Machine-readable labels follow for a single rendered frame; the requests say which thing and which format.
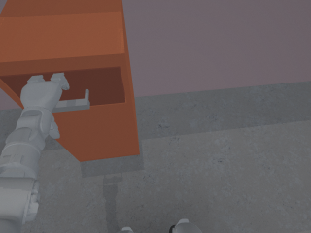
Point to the robot right thigh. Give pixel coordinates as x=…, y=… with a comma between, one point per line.
x=185, y=227

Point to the left robot forearm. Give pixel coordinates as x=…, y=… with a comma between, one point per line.
x=20, y=156

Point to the robot right shin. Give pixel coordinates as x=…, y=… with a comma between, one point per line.
x=183, y=220

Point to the robot left upper arm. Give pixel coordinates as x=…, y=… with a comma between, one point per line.
x=19, y=202

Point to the drawer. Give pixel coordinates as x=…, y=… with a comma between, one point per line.
x=105, y=84

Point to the handle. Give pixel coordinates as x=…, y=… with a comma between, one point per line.
x=73, y=105

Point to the left robot hand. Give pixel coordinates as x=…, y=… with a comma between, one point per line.
x=45, y=94

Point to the cabinet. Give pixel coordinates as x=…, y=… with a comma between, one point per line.
x=40, y=36

